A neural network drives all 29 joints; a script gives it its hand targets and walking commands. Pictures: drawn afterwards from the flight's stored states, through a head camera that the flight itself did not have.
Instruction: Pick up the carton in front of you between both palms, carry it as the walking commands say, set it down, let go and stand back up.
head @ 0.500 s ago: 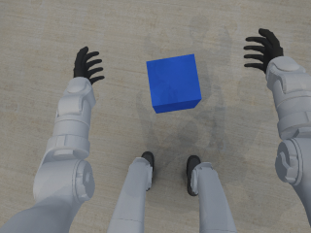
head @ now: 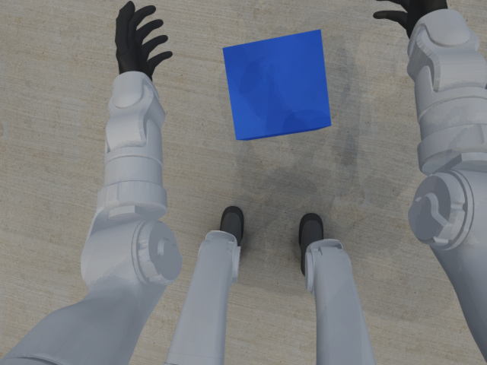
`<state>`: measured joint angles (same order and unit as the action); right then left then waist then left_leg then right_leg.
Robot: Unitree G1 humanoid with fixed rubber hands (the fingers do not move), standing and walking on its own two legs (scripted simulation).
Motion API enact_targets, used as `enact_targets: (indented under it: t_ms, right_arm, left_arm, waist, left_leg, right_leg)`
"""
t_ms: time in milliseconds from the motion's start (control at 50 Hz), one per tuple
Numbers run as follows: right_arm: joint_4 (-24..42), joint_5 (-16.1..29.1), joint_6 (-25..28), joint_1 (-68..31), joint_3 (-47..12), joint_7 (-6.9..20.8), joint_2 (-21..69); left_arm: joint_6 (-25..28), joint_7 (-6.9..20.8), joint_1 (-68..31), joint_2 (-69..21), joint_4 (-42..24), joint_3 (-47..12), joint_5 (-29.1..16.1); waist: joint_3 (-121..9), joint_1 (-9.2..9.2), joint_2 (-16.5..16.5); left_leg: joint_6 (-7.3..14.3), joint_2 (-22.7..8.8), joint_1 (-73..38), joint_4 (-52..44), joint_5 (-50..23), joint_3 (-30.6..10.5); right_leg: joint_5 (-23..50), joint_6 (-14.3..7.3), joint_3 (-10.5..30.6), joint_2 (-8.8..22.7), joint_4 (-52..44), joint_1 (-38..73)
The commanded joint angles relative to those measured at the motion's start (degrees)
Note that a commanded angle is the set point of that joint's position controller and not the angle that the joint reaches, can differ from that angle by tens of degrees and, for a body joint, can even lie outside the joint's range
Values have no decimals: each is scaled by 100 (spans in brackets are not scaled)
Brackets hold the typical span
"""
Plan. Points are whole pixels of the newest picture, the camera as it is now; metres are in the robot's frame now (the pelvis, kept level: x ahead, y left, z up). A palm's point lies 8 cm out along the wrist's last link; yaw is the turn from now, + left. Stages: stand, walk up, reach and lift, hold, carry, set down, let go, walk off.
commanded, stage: reach and lift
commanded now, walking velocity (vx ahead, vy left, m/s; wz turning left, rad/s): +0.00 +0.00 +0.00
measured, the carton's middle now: (276, 95) +0.52 +0.01 -0.52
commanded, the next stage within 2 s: none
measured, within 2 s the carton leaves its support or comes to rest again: leaves its support in 1.62 s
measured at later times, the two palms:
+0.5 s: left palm (186, 100) +0.48 +0.21 -0.38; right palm (364, 72) +0.55 -0.16 -0.38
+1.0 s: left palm (201, 102) +0.49 +0.19 -0.45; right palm (350, 82) +0.54 -0.15 -0.45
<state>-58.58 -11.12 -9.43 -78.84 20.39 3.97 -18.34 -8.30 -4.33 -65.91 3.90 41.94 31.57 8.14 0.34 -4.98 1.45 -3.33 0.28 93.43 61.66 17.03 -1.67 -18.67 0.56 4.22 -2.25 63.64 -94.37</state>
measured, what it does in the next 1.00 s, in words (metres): lowers itself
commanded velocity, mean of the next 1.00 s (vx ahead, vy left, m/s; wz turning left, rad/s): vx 0.00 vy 0.00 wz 0.00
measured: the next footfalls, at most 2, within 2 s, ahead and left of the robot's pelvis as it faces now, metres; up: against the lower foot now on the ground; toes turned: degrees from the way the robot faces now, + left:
none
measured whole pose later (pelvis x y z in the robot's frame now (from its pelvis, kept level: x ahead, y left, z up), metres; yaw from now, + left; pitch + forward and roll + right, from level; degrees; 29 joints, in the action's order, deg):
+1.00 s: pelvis -0.06 +0.00 -0.28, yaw +3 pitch +36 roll +3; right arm -71.4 12.1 -5.5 -96.6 -3.0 -2.7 -28.4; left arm -4.5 -8.7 -89.0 15.7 63.8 13.3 -9.9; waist 26.0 -3.4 -1.2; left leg -4.4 1.9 127.8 126.2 34.3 -1.4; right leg -36.8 1.0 3.3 -2.2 129.5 -128.4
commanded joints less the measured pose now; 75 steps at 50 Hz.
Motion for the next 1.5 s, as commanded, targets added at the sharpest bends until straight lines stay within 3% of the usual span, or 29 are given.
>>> enact_targets:
  t_ms: [0, 100, 240, 300, 320, 380, 500, 600, 640, 660, 780, 860, 1100, 1180, 1220, 1240, 1300, 1340, 1400, 1480]
  right_arm:
    - [409, -85, 263, -1046, 93, -84, -311]
    - [188, 149, 360, -991, -117, -313, -527]
    - [421, 1169, 362, -2012, -1191, -585, -1225]
    - [515, 1550, 244, -2574, -1565, -614, -1455]
    - [572, 1686, 195, -2795, -1675, -635, -1554]
    - [331, 1887, 28, -3295, -1912, -618, -1655]
    - [-631, 1823, -14, -3582, -1919, -497, -1722]
    - [-946, 1813, 190, -3733, -1880, -465, -1855]
    - [-801, 1900, 295, -3874, -1885, -488, -1918]
    - [-687, 1944, 350, -3964, -1917, -503, -1940]
    - [-589, 2245, 511, -3914, -2206, -615, -1828]
    - [-537, 2400, 536, -3601, -2334, -675, -1590]
    - [-857, 2201, 463, -3615, -2192, -645, -1404]
    - [-775, 2228, 425, -3967, -2353, -542, -749]
    - [-715, 2063, 358, -4070, -2305, -415, -186]
    - [-671, 2007, 282, -4223, -2413, -224, 676]
    - [-628, 1774, 53, -4350, -2540, 499, 3287]
    - [-440, 1691, -92, -4025, -2372, 887, 4274]
    - [-198, 1635, -218, -3822, -2305, 1126, 4810]
    - [300, 1767, -280, -3796, -2537, 1140, 5267]
  left_arm:
    - [288, -11, -737, 411, -279, 107, 137]
    - [367, -71, -926, 503, 27, 9, -19]
    - [339, -346, -1674, 1168, 52, -826, -960]
    - [216, -443, -2175, 1459, -3, -1139, -1334]
    - [164, -477, -2419, 1618, -26, -1201, -1440]
    - [0, -526, -2866, 1764, 185, -1315, -1655]
    - [-41, -455, -3495, 1764, 1076, -1281, -1519]
    - [127, -380, -3829, 1820, 1482, -1260, -1356]
    - [220, -384, -3988, 1902, 1489, -1346, -1386]
    - [270, -396, -4090, 1917, 1408, -1359, -1408]
    - [460, -429, -4019, 1990, 1461, -1666, -1703]
    - [513, -446, -3699, 1959, 1508, -1811, -1834]
    - [428, -383, -3923, 1705, 1689, -1765, -1713]
    - [378, -302, -4280, 1144, 1622, -1926, -1711]
    - [310, -216, -4369, 645, 1581, -1782, -1464]
    - [240, -47, -4614, -59, 1463, -1849, -1349]
    - [-34, 690, -5313, -2550, 1318, -2256, -1175]
    - [-230, 1096, -5336, -3439, 1111, -2415, -1114]
    - [-388, 1385, -5126, -4109, 974, -2520, -1202]
    - [-426, 1467, -5234, -4510, 687, -2828, -1536]
  waist:
    - [-5503, -149, 470]
    - [-5604, -30, 324]
    - [-6959, -133, 580]
    - [-7268, -170, 757]
    - [-7423, -193, 816]
    - [-6981, -252, 921]
    - [-5375, -189, 639]
    - [-4669, -88, 388]
    - [-4664, -16, 310]
    - [-4646, -71, 276]
    - [-5109, -19, 405]
    - [-5448, -84, 411]
    - [-4343, 44, 269]
    - [-4172, 25, 302]
    - [-4041, -17, 309]
    - [-3949, -89, 327]
    - [-3386, 88, 340]
    - [-3167, 145, 231]
    - [-3137, 183, 147]
    - [-3928, 280, 247]
  left_leg:
    - [-182, 356, -1672, 598, -2629, 574]
    - [-254, 369, -1216, 1746, -2549, 533]
    - [-221, 380, -1079, 3247, -2440, 652]
    - [-192, 357, -848, 3687, -1917, 732]
    - [-150, 331, -983, 3830, -1631, 768]
    - [-137, 260, -399, 4101, -834, 855]
    - [-125, 141, 53, 4640, 137, 837]
    - [-114, 129, 3, 5120, -85, 746]
    - [-75, 135, -262, 5302, -330, 685]
    - [-82, 148, -193, 5365, -454, 678]
    - [-2, 198, -462, 5792, -1348, 607]
    - [36, 234, -552, 5876, -1572, 646]
    - [-24, 255, -51, 5668, -479, 628]
    - [-6, 329, -138, 5623, -299, 633]
    - [23, 388, -276, 5627, -229, 654]
    - [60, 449, -331, 5632, -196, 674]
    - [121, 567, 30, 5735, -10, 752]
    - [174, 606, 259, 5760, 107, 773]
    - [187, 647, 430, 5781, -36, 769]
    - [189, 681, 422, 5904, -592, 786]
  right_leg:
    - [3336, 139, -270, -158, 638, 2966]
    - [2712, 184, -297, -196, 1618, 1538]
    - [2397, 230, -426, -182, 3118, 1512]
    - [2011, 214, -488, -152, 3622, 1714]
    - [1555, 210, -533, -144, 3692, 1651]
    - [964, 165, -515, -75, 4002, 1660]
    - [-260, 98, -485, 64, 4390, 457]
    - [-173, 92, -431, 131, 4834, -109]
    - [-31, 106, -445, 127, 4991, -323]
    - [58, 84, -403, 142, 5064, -294]
    - [1067, 121, -361, 105, 5495, 259]
    - [1379, 139, -376, 56, 5589, 531]
    - [88, 89, -450, 49, 5331, -233]
    - [-66, 63, -470, -17, 5292, -77]
    - [-118, 82, -492, -70, 5291, -14]
    - [-138, 71, -503, -127, 5299, 3]
    - [-100, 14, -528, -303, 5391, -254]
    - [-226, -43, -623, -355, 5438, -600]
    - [-183, -124, -694, -343, 5439, -890]
    - [545, -147, -686, -353, 5502, -404]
